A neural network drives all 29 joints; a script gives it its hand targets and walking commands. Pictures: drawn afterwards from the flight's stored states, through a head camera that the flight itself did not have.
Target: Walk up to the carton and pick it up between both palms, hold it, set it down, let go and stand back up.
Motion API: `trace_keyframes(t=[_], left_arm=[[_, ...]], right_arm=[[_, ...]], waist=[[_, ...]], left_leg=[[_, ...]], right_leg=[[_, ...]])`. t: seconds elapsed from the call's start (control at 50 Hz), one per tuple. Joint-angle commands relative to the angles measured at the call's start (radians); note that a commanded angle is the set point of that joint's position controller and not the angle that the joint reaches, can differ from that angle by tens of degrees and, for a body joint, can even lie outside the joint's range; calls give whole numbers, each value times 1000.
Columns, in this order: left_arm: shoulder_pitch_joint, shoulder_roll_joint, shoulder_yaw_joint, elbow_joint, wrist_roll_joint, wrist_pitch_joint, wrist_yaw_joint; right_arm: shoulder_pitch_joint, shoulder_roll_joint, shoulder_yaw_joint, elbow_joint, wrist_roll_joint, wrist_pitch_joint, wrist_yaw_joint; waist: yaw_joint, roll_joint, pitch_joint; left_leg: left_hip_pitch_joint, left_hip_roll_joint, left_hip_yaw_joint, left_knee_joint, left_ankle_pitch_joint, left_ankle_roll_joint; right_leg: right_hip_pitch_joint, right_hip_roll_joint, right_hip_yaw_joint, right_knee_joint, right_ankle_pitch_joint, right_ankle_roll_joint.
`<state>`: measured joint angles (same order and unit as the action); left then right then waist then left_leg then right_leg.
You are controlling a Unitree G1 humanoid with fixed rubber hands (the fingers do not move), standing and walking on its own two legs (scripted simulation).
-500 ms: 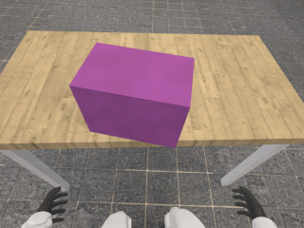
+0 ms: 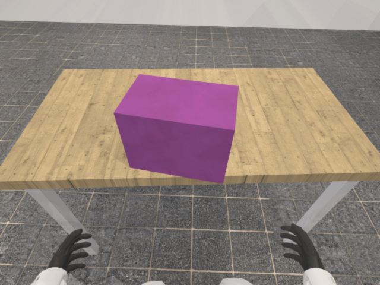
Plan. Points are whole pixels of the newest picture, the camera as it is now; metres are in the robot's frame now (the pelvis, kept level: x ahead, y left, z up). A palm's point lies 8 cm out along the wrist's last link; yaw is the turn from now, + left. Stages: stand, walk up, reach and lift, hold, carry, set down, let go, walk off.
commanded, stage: reach and lift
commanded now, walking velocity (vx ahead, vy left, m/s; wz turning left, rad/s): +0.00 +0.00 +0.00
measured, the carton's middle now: (181, 129) +0.47 +0.03 +0.06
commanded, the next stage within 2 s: none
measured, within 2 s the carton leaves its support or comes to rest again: neither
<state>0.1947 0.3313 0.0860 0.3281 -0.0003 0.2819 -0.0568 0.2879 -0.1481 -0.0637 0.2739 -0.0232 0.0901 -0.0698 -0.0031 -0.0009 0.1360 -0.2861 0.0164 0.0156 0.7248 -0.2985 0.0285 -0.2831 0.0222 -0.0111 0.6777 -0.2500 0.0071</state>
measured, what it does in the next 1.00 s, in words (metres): shifts its weight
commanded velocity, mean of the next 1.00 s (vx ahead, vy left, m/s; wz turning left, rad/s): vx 0.00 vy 0.00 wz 0.00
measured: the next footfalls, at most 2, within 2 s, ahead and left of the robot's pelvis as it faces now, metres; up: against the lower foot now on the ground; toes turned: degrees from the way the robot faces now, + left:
none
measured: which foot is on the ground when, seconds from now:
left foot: down 0.00-1.00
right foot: down 0.00-1.00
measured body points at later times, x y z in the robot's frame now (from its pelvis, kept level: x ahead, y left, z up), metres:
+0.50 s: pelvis -0.02 +0.01 +0.01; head -0.07 +0.04 +0.45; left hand +0.19 +0.29 +0.00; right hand +0.19 -0.18 +0.04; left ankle +0.07 +0.11 -0.71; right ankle -0.01 -0.11 -0.71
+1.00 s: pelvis -0.02 +0.06 +0.01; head -0.06 +0.11 +0.45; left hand +0.21 +0.33 +0.04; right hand +0.17 -0.13 +0.09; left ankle +0.07 +0.11 -0.71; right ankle -0.03 -0.11 -0.71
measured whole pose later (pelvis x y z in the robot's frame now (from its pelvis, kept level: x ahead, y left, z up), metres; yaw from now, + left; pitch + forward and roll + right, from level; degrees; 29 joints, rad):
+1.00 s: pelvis -0.02 +0.06 +0.01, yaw +0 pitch -11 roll -3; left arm 0.21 0.54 0.04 -0.05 -0.19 0.27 -0.14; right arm 0.41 -0.12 0.03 -0.37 0.20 0.44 -0.24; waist 0.02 -0.08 0.10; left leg -0.22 0.01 0.10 0.65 -0.25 0.07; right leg -0.04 0.01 0.05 0.57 -0.36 -0.02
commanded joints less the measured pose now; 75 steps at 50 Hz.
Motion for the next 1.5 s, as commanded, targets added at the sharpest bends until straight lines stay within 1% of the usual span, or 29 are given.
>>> trace_keyframes(t=[0.0, 0.08, 0.14, 0.2, 0.26, 0.28, 0.32, 0.36, 0.38, 0.44, 0.52, 0.56, 0.62, 0.7, 0.74, 0.76, 0.84, 0.86, 0.92, 0.98, 1.0, 1.1, 1.16, 1.2, 1.24, 1.32, 1.34, 1.44, 1.48], left_arm=[[-117, 222, 82, -194, -40, -98, -33], [-212, 306, 97, -199, -97, -80, -71], [-367, 455, 142, -220, -200, -52, -88], [-386, 466, 140, -259, -227, -37, -78], [-371, 450, 127, -384, -234, -23, -38], [-399, 461, 122, -381, -208, -15, -47], [-354, 432, 124, -438, -228, -33, -28], [-313, 326, -9, -420, -199, -58, -25], [-289, 296, -19, -393, -193, -106, -44], [-309, 295, -16, -392, -198, -127, -51], [-333, 471, 138, -393, -362, -118, -71], [-192, 468, 118, -457, -375, -132, -84], [-113, 466, 129, -522, -341, -154, -90], [-122, 474, 129, -556, -341, -108, -105], [-169, 491, 135, -596, -353, -110, -100], [-202, 491, 139, -584, -351, -99, -107], [-245, 454, 89, -648, -335, -77, -99], [-222, 438, 90, -618, -332, -60, -97], [-267, 430, 60, -650, -335, -53, -84], [-279, 382, 17, -686, -343, -73, -38], [-265, 332, -26, -768, -347, -77, -18], [-352, 364, -29, -697, -382, -62, 15], [-490, 338, -79, -698, -419, -55, 34], [-593, 341, -67, -579, -424, -36, 27], [-563, 361, -62, -560, -421, -39, 25], [-716, 367, -48, -531, -422, -48, 26], [-693, 403, -10, -454, -432, -41, 22], [-941, 403, -71, -375, -454, -47, 3], [-893, 403, -31, -276, -425, -43, -2]], right_arm=[[-30, -179, 10, -352, 70, -3, -43], [-8, -109, 52, -459, 88, 112, -99], [51, 6, 135, -622, 178, 168, -161], [20, 62, 166, -638, 207, 222, -182], [-46, 36, 168, -639, 251, 263, -162], [-52, 2, 162, -672, 255, 262, -166], [-61, -40, 117, -699, 255, 275, -140], [-137, -157, 5, -646, 214, 288, -106], [-161, -199, 10, -632, 218, 283, -93], [-198, -222, -37, -623, 222, 273, -74], [-105, -22, 31, -736, 249, 283, -143], [74, 3, 95, -807, 231, 249, -188], [94, 33, 130, -837, 220, 225, -208], [99, 20, 147, -892, 302, 221, -222], [89, 29, 166, -939, 326, 207, -226], [82, 10, 155, -925, 317, 225, -225], [55, -10, 117, -928, 322, 247, -206], [48, -30, 115, -909, 326, 256, -194], [-60, -72, 42, -932, 334, 279, -180], [-150, -115, -58, -911, 307, 311, -138], [-171, -109, -86, -893, 309, 305, -117], [-281, -157, -193, -849, 275, 303, -106], [-446, -210, -234, -801, 287, 312, -103], [-519, -189, -227, -729, 275, 334, -100], [-498, -193, -194, -738, 294, 338, -103], [-655, -210, -209, -661, 306, 345, -89], [-677, -209, -185, -653, 309, 358, -98], [-891, -218, -256, -536, 271, 371, -121], [-844, -209, -210, -458, 296, 376, -119]], waist=[[8, 186, -194], [32, -31, -141], [72, -394, -94], [74, -262, -112], [81, 26, -51], [51, -10, -78], [63, 180, -120], [10, 480, -137], [18, 506, -199], [11, 414, -120], [49, -98, -46], [57, -120, -20], [80, -6, -59], [73, 7, 8], [88, 59, -38], [63, 16, -16], [46, 139, -29], [44, 109, -15], [54, 147, -19], [43, 286, -102], [38, 343, -79], [4, 250, -115], [-47, 291, -190], [-62, 236, -148], [-35, 211, -177], [-69, 199, -200], [-27, 161, -220], [-121, 209, -276], [-81, 204, -228]], left_leg=[[-786, 208, 41, -619, -472, 188], [-464, 89, 70, -422, -327, 144], [337, -116, 92, -67, 127, 51], [423, -95, 63, -114, 98, 38], [283, -26, 19, -244, -83, 40], [253, -14, 9, -221, -101, 55], [-22, 64, -34, -383, -325, 75], [-691, 281, -106, -757, -779, 182], [-805, 308, -73, -784, -754, 208], [-801, 281, -87, -734, -703, 171], [259, -48, 32, -282, -6, 30], [421, -32, 8, -264, 148, 12], [359, 15, 13, -325, 57, 10], [522, -15, -12, -246, 101, 7], [527, -6, -22, -245, 79, 4], [616, -5, -37, -233, 56, -1], [582, 15, -81, -277, -35, -27], [618, 12, -86, -267, -43, -29], [460, 59, -140, -370, -220, -23], [182, 177, -242, -594, -518, -10], [179, 212, -286, -626, -516, -49], [183, 183, -269, -605, -445, -67], [240, 209, -295, -602, -466, -72], [144, 184, -264, -574, -455, -48], [225, 170, -246, -574, -413, -58], [205, 190, -263, -557, -405, -41], [212, 169, -227, -539, -360, -44], [233, 139, -193, -502, -360, -31], [206, 143, -197, -517, -348, -31]], right_leg=[[1041, 127, 5, 55, 48, 69], [644, -8, 147, -139, -332, 16], [-209, -322, 377, -564, -826, -149], [-283, -296, 316, -566, -766, -153], [-151, -243, 248, -470, -640, -143], [-99, -242, 234, -436, -635, -145], [194, -133, 130, -273, -388, -96], [941, 136, -59, 70, 58, 30], [1078, 156, -91, 124, 192, 43], [1048, 126, -20, 93, 134, 40], [-82, -163, 166, -416, -352, -87], [-196, -172, 149, -437, -197, -66], [-76, -123, 110, -395, -138, -32], [-286, -198, 130, -473, -322, -108], [-296, -194, 123, -461, -335, -123], [-378, -196, 117, -475, -365, -133], [-345, -170, 98, -462, -331, -156], [-379, -174, 93, -472, -338, -157], [-213, -121, 55, -399, -245, -121], [106, -20, -3, -244, -52, -41], [100, -13, -16, -242, -10, -25], [80, -33, 32, -277, 4, -29], [25, -31, 31, -250, -2, -34], [4, -35, 41, -238, -35, -33], [5, -50, 44, -263, -30, -30], [7, -33, 53, -242, -13, -41], [11, -46, 56, -263, -36, -38], [-22, -39, 53, -273, -58, -68], [6, -41, 53, -270, -40, -52]])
